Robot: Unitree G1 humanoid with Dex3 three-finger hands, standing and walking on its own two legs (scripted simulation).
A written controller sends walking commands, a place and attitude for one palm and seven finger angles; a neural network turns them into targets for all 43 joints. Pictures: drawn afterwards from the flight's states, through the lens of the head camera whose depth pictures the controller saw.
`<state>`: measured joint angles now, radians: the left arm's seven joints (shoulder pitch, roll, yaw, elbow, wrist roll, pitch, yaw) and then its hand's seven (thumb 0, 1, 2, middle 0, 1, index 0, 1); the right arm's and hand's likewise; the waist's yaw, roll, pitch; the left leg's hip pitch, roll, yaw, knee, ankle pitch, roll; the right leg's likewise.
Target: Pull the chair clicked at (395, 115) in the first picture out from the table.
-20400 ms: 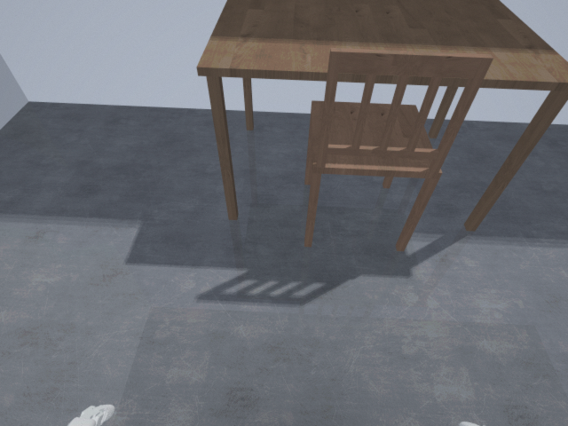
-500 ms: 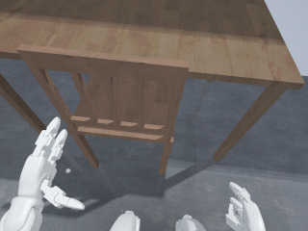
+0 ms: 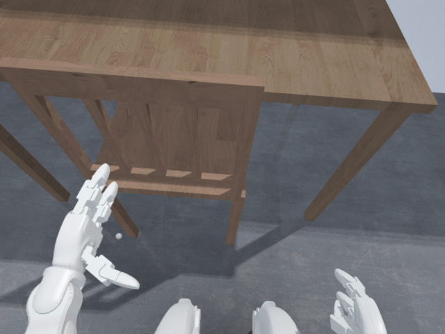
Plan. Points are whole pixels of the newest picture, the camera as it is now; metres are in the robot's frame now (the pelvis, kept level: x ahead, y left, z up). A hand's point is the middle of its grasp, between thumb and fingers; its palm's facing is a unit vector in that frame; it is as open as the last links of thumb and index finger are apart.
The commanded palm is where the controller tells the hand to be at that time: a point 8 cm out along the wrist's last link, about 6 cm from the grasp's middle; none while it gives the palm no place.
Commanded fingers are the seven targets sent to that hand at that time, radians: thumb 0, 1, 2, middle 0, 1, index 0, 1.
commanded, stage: aim the fingers beside a spindle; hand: left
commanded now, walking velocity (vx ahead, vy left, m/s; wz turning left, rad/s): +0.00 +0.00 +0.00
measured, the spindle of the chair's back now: (153, 142) +0.49 +0.17 -0.01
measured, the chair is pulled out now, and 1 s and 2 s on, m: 0.00 0.00 0.00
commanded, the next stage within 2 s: none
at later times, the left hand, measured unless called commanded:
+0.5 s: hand (134, 213) +0.31 +0.17 +0.02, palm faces -0.05 -1.00 -0.03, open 16.9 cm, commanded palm +0.30 +0.22 +0.01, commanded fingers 0.00 -0.50 0.30 -0.06 -0.08 -0.06 -0.08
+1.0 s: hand (153, 205) +0.34 +0.14 +0.00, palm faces -0.06 -1.00 -0.04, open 16.9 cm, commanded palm +0.32 +0.20 +0.00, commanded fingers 0.00 -0.50 0.30 -0.06 -0.08 -0.06 -0.08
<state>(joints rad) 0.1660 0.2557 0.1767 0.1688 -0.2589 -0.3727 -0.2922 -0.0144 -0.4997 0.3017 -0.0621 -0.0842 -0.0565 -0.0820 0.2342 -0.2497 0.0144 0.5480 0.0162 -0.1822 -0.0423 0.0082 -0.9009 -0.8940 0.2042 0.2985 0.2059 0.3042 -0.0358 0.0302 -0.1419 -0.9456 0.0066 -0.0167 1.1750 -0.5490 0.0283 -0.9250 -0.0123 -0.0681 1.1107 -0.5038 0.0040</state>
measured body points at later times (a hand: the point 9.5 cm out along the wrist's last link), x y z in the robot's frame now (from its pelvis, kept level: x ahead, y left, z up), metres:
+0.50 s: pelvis -0.01 +0.00 -0.01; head +0.09 +0.01 +0.43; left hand +0.31 +0.22 +0.02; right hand +0.15 -0.25 -0.11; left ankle +0.01 +0.10 -0.65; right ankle +0.02 -0.13 -0.65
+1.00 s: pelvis -0.01 -0.01 -0.02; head +0.10 +0.00 +0.41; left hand +0.34 +0.20 +0.00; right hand +0.13 -0.26 -0.13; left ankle +0.01 +0.10 -0.65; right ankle +0.02 -0.13 -0.65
